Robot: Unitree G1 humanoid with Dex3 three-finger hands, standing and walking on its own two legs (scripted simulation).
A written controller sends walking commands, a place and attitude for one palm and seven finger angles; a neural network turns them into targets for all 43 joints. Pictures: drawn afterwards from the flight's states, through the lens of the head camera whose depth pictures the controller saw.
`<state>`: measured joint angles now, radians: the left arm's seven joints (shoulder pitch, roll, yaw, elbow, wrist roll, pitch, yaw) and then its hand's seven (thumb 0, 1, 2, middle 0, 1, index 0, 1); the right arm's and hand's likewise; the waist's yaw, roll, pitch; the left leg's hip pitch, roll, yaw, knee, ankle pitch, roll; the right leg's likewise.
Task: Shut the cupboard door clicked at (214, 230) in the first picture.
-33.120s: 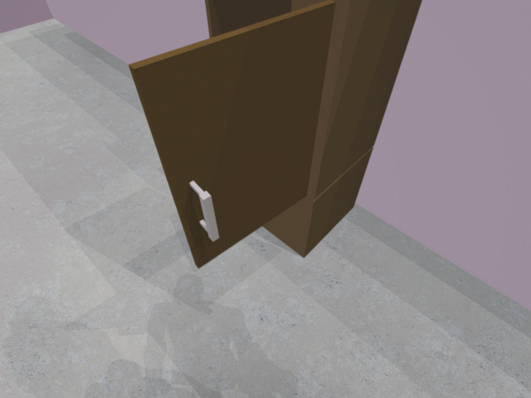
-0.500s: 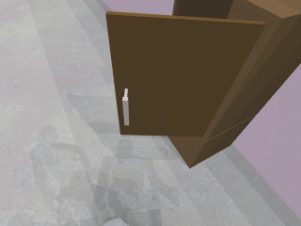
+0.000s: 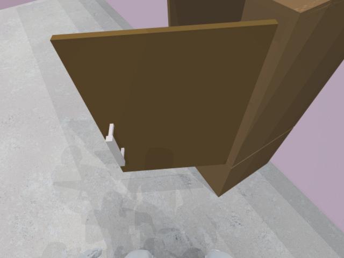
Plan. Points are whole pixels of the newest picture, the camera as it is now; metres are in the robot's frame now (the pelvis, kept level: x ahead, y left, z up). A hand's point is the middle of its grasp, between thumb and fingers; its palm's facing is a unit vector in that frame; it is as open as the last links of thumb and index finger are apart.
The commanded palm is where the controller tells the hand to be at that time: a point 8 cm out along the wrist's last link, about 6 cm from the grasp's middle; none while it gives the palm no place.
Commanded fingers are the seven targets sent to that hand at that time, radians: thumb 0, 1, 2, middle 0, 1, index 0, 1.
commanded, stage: come to a stop and stand still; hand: left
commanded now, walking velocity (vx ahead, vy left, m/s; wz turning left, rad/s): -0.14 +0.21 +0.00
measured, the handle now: (117, 146) +0.43 +0.19 -0.08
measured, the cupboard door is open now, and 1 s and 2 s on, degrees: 62 62 62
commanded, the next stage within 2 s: look again from close up in 1.70 s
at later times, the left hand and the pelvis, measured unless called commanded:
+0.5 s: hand out of the picture -0.01 +0.26 -0.15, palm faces +0.02 -0.95 -0.31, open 7.4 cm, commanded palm none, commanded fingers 0.00 0.90 0.90 -0.20 -0.30 -0.20 -0.30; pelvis -0.04 +0.05 +0.00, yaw -2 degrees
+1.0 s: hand out of the picture +0.01 +0.25 -0.15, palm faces -0.04 -0.97 -0.23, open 7.3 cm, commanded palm none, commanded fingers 0.00 0.90 0.90 -0.20 -0.30 -0.20 -0.30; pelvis -0.02 +0.07 +0.02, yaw -1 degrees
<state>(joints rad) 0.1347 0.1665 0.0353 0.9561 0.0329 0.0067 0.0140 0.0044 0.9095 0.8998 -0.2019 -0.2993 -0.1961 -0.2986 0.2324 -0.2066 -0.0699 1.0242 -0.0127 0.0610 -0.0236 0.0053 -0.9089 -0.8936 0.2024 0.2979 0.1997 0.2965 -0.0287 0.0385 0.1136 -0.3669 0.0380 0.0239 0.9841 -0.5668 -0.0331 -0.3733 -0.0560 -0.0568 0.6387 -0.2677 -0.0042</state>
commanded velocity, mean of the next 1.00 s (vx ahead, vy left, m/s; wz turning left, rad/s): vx -0.01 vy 0.01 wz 0.00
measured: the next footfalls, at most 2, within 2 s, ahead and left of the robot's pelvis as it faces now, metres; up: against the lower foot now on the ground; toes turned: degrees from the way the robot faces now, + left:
left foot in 0.30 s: -0.01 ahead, +0.14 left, +0.00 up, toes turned +3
right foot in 0.46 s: +0.05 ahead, -0.06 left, +0.00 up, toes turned +0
